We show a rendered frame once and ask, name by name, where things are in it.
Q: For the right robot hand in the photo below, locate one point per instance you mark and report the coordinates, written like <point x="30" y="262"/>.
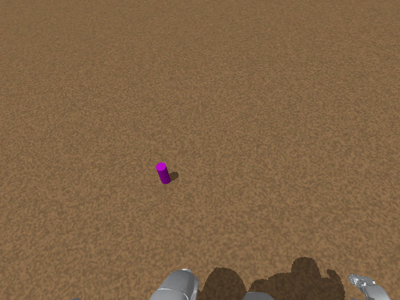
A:
<point x="368" y="287"/>

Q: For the can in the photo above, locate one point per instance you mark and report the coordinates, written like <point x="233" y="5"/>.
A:
<point x="163" y="173"/>

